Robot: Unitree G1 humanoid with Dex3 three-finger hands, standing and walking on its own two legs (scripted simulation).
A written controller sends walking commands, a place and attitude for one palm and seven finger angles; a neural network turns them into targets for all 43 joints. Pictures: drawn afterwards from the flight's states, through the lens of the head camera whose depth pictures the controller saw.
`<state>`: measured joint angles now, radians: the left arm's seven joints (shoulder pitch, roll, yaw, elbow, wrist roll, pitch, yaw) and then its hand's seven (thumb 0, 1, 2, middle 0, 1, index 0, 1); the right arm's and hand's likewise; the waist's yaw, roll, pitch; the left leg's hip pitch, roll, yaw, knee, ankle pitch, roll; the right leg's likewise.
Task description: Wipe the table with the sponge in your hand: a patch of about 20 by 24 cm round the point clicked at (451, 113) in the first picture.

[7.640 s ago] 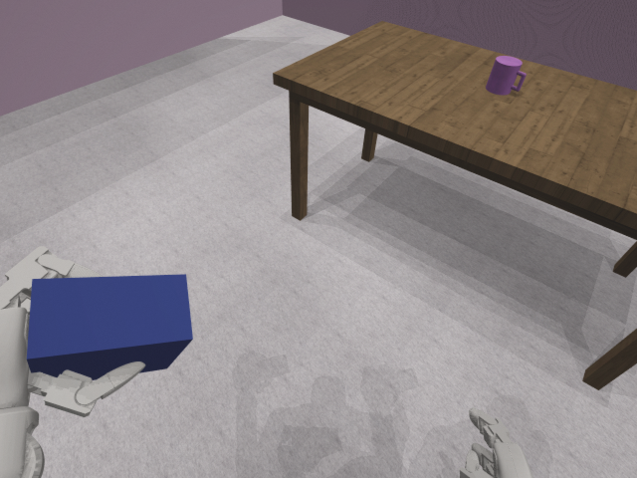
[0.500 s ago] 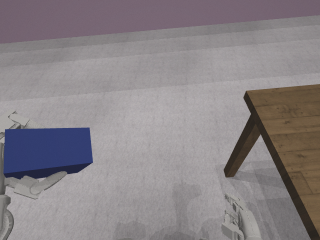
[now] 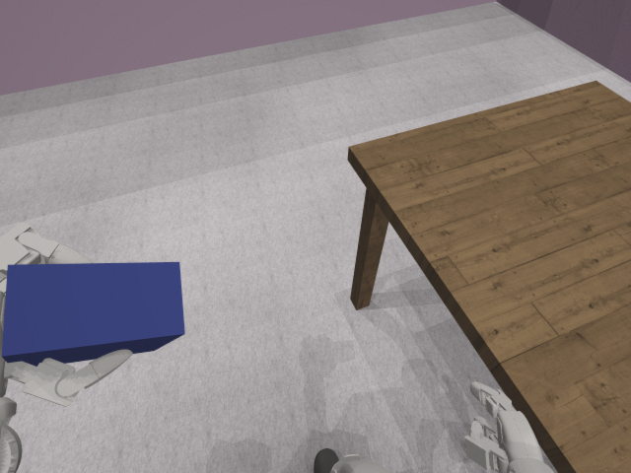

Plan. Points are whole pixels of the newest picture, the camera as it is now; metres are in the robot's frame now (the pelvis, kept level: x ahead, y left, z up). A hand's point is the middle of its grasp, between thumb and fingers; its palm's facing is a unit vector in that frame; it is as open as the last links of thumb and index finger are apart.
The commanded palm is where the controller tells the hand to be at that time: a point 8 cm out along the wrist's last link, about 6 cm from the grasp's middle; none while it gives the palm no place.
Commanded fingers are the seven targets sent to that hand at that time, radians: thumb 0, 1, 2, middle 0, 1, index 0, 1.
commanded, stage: turn to face it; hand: left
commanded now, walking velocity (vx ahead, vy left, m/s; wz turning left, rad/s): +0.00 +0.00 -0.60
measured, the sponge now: (120, 314) +0.23 +0.20 +0.15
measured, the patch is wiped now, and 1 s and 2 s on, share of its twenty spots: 0.00 0.00 0.00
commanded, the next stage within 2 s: none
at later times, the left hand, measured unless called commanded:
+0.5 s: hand (232, 311) +0.22 +0.09 +0.19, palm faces +0.07 -0.82 -0.57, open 10.4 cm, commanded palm +0.19 +0.15 +0.19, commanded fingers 0.00 0.10 1.30 -1.20 -1.60 -1.20 -1.60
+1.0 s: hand (356, 356) +0.20 -0.01 +0.16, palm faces -0.15 -0.86 -0.49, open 10.4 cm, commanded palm +0.16 +0.07 +0.19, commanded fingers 0.00 0.10 1.30 -1.20 -1.60 -1.20 -1.60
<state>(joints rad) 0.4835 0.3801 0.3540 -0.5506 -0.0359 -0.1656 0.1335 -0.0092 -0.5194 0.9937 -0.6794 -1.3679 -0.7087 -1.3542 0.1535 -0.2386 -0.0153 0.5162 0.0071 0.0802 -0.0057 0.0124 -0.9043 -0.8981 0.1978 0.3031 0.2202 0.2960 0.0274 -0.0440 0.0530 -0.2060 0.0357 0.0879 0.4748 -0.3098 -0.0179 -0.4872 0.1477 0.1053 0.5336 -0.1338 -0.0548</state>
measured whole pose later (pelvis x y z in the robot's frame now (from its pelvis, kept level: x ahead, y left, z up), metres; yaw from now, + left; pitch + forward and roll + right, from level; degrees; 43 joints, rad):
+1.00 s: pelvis -0.13 -0.07 -0.01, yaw -35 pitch -3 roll +1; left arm 0.39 0.39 0.37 -0.53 -0.04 -0.15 0.14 -0.01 -0.52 1.00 -0.68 -1.37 -0.71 -1.35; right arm 0.12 -0.20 0.03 0.54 0.02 0.02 0.00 0.01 -0.90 -0.90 0.20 0.30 0.24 0.32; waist 0.02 0.04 0.19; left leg -0.39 0.14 0.04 1.07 -0.53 -0.09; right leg -0.40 0.02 -0.06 0.70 -0.26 -0.08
